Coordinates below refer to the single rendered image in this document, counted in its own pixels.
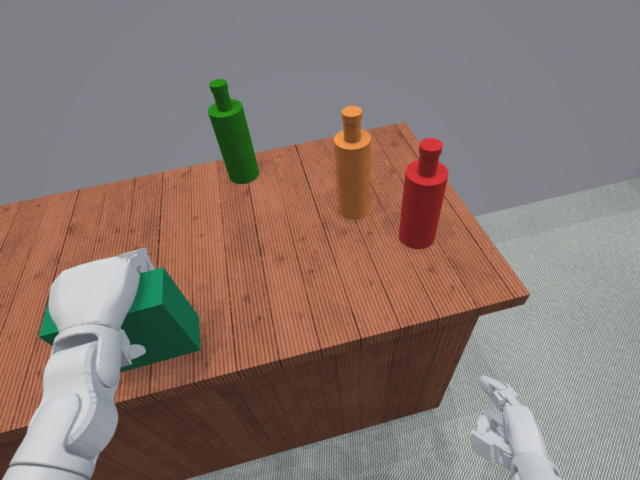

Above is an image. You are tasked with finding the robot right forearm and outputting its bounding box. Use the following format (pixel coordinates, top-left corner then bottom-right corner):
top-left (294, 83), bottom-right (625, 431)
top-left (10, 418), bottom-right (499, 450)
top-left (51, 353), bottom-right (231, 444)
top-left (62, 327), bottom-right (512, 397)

top-left (510, 453), bottom-right (563, 480)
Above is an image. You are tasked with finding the table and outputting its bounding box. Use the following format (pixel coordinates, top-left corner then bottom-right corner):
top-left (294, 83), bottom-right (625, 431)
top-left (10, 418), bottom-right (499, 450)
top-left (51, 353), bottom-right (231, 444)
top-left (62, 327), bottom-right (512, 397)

top-left (0, 122), bottom-right (530, 480)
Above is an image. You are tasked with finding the robot left forearm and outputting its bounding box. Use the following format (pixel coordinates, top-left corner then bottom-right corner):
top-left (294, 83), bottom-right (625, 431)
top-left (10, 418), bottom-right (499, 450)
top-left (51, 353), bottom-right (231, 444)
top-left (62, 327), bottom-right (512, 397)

top-left (2, 324), bottom-right (123, 480)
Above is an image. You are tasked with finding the sponge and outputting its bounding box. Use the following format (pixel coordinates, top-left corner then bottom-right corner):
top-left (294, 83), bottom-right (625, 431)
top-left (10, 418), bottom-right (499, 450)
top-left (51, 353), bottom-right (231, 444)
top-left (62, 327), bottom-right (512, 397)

top-left (39, 267), bottom-right (200, 372)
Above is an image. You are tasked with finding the robot right hand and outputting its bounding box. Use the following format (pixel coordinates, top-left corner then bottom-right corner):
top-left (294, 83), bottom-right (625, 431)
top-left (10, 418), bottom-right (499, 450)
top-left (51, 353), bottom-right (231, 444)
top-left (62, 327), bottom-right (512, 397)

top-left (471, 375), bottom-right (548, 471)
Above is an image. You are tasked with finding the robot left hand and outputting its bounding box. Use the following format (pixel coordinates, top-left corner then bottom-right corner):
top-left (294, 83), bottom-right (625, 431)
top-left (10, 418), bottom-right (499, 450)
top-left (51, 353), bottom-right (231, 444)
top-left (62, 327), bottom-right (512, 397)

top-left (49, 247), bottom-right (155, 367)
